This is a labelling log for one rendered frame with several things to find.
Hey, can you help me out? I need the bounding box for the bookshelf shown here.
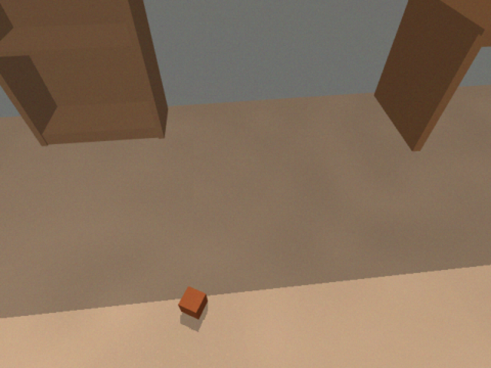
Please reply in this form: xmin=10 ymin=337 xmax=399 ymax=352
xmin=0 ymin=0 xmax=168 ymax=146

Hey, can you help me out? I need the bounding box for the desk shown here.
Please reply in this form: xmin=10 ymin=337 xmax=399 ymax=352
xmin=374 ymin=0 xmax=491 ymax=152

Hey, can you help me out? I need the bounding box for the cube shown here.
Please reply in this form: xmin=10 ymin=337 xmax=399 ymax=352
xmin=178 ymin=286 xmax=208 ymax=319

